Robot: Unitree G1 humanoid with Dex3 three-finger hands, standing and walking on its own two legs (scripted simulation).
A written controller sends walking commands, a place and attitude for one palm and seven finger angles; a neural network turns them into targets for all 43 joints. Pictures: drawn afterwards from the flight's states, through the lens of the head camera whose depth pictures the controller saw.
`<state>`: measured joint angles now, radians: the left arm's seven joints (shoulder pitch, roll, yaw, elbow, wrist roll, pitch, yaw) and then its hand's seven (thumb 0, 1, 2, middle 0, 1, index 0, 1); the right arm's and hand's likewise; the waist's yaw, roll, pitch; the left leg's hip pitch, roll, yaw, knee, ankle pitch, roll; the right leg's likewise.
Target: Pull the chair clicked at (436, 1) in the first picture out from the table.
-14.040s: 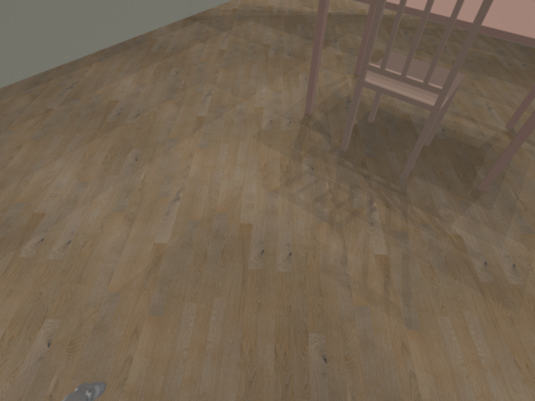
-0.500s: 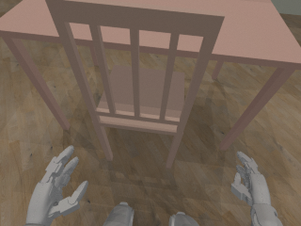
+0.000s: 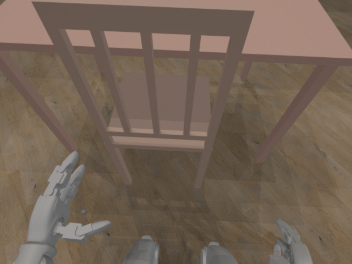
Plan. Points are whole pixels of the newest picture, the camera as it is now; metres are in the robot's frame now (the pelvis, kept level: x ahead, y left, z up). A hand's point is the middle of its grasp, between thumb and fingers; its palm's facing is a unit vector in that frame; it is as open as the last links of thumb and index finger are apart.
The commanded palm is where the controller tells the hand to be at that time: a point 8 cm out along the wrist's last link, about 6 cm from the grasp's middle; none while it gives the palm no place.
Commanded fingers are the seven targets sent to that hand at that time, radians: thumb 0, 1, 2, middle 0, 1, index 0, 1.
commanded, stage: raise the hand toward the chair's back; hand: left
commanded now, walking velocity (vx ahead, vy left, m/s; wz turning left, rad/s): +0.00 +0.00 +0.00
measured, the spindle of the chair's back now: (152, 94) +0.53 +0.09 +0.04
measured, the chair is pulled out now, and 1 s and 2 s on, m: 0.00 0.00 0.00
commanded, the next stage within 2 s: aim the fingers beside a spindle in 1.12 s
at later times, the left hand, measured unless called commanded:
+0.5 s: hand (68, 197) +0.24 +0.23 +0.05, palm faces +0.00 -1.00 -0.06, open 16.8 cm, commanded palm +0.22 +0.28 +0.05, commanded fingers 0.00 -0.50 0.30 -0.06 -0.08 -0.06 -0.08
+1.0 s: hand (71, 191) +0.25 +0.22 +0.05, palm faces -0.01 -1.00 -0.06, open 16.9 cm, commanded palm +0.23 +0.28 +0.06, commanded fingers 0.00 -0.50 0.30 -0.06 -0.08 -0.06 -0.08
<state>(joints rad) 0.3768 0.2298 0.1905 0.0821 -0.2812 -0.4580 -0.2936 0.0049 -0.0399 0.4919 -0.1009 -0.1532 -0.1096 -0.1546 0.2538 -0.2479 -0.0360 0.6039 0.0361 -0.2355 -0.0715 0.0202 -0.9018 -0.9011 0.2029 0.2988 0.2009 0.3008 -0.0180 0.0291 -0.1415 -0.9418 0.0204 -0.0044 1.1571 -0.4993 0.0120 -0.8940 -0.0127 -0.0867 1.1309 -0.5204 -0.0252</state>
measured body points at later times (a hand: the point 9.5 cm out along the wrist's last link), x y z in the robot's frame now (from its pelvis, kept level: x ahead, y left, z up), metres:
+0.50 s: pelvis +0.01 +0.02 +0.01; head +0.08 +0.04 +0.45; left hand +0.24 +0.28 +0.05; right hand +0.20 -0.20 -0.06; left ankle +0.03 +0.11 -0.65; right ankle +0.02 -0.11 -0.65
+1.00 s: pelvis +0.01 +0.02 +0.01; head +0.09 +0.03 +0.46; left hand +0.25 +0.28 +0.06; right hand +0.19 -0.23 -0.06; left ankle +0.03 +0.11 -0.65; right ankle +0.02 -0.11 -0.65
